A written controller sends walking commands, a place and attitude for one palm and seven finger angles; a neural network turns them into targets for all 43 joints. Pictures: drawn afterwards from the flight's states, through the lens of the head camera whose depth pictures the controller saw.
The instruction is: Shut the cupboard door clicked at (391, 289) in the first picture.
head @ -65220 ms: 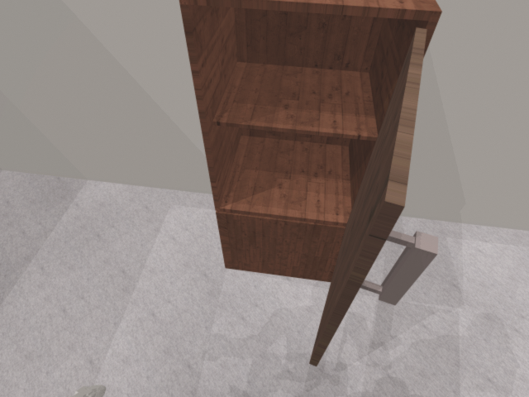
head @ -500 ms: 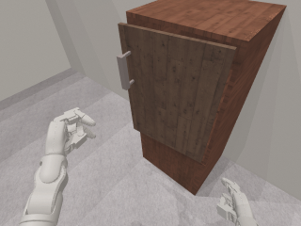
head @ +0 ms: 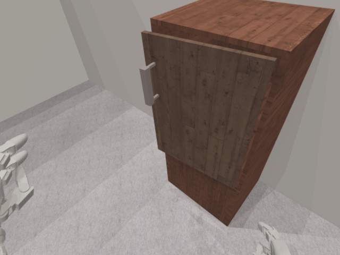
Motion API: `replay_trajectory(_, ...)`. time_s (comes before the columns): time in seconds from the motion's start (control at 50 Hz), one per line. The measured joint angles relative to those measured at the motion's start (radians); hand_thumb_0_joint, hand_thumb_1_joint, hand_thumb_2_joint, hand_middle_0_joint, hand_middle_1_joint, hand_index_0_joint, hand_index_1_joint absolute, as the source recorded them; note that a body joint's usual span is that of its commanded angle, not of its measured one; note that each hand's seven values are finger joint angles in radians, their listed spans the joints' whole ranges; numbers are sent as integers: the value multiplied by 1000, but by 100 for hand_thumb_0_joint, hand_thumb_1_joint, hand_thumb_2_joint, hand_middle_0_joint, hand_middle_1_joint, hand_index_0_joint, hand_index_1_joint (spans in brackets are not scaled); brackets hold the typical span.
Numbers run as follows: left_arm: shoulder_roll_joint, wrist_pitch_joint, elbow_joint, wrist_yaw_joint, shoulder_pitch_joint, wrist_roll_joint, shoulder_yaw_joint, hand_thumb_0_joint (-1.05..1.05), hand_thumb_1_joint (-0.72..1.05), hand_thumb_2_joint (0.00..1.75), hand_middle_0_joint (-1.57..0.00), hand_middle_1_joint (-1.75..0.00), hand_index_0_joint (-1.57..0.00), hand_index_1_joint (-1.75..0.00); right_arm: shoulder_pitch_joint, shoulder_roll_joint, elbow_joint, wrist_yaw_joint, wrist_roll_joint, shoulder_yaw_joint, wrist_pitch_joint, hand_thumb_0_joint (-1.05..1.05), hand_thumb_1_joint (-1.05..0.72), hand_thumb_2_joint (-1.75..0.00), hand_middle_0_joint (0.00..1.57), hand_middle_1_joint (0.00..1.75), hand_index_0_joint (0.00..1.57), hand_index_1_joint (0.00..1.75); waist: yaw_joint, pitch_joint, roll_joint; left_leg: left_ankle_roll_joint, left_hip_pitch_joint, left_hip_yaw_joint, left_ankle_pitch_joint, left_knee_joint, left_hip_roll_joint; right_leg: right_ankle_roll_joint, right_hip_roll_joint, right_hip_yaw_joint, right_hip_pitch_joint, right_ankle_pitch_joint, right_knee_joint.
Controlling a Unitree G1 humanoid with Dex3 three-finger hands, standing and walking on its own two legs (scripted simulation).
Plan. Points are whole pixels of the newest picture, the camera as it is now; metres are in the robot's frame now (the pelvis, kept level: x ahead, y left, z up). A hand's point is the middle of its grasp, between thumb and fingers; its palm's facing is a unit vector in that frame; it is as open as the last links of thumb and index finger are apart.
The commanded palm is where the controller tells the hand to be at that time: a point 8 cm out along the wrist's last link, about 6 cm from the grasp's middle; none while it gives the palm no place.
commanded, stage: draw the hand back to the body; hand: left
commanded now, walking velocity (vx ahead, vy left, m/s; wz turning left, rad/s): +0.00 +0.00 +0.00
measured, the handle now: (151, 84) +0.66 +0.15 +0.08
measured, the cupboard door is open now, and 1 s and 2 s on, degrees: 7 7 7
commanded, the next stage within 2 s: step back with the hand held close in 0.30 s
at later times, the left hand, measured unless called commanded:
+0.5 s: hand (38, 183) +0.19 +0.27 +0.15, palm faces +0.45 -0.79 -0.42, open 7.4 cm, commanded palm +0.14 +0.30 +0.17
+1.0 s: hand out of the picture +0.13 +0.30 +0.16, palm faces +0.43 -0.76 -0.49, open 7.4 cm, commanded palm +0.07 +0.33 +0.17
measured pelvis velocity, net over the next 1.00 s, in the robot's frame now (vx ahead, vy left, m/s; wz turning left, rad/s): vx -0.07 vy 0.03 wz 0.00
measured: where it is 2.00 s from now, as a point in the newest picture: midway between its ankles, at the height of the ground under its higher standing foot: outside the picture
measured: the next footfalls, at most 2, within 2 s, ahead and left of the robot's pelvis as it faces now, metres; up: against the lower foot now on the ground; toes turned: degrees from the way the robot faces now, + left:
right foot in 1.88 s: -0.30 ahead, -0.02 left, +0.00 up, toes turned +2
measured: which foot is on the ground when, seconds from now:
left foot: down 0.00-1.00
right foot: down 0.00-1.00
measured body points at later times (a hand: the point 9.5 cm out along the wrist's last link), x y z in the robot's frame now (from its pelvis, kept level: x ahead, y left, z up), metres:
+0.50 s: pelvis +0.00 +0.00 +0.00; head -0.01 -0.03 +0.45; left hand +0.16 +0.31 +0.18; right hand +0.19 -0.22 -0.09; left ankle +0.02 +0.12 -0.74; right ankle -0.05 -0.12 -0.74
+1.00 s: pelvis -0.07 +0.03 -0.01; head -0.07 +0.03 +0.44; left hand +0.10 +0.34 +0.18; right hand +0.10 -0.21 -0.09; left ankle +0.01 +0.12 -0.74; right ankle -0.05 -0.12 -0.74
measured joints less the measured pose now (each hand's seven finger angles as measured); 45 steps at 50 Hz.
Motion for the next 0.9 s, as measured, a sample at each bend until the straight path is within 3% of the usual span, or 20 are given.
replay_trajectory(0.12, -31, 2, 21, 10, -41, 9, -21, 1, 89, 90, -25, -35, -25, -35, -16, -11, 9, -10, -2, -7, -22, 2, -90, -90, 20, 30, 20, 30, 14, 4, -5, 1, -3, -8, 7, -4, -5, 0, -4, -8, -3, -1, 4)
replay_trajectory(0.44, -14, 9, -1, -7, -37, 1, -19, 1, 89, 90, -21, -30, -21, -30, -35, 20, -14, -2, -7, 10, -23, 1, -90, -90, 20, 30, 20, 30, 3, 3, -16, -6, 4, 0, 0, -8, 7, -6, 7, 0, 4, 1, -8)
replay_trajectory(0.56, 19, -30, -16, -11, -24, 6, 11, 1, 89, 90, -21, -30, -21, -30, -46, 1, -20, -2, -6, 2, 31, 1, -90, -90, 20, 30, 20, 30, -23, -7, -4, -1, -85, -18, -20, 61, 16, -1, 17, -16, -57, 4, 10)
replay_trajectory(0.68, 51, -26, -58, -2, 22, 0, 15, 1, 89, 90, -21, -30, -21, -30, -52, -14, -50, -14, 5, -19, 79, 2, -90, -90, 20, 30, 20, 30, -40, 1, -14, 16, -127, 3, -13, 79, 3, 17, 0, 4, -117, 2, 54)
replay_trajectory(0.9, 94, -63, -102, 20, 40, -1, 53, 1, 89, 90, -21, -30, -21, -30, -30, 4, -88, -16, 8, -4, 71, 1, -90, -90, 20, 30, 20, 30, -56, 13, -42, 40, -193, 15, 41, 92, -5, 35, -9, 16, -200, 43, 99)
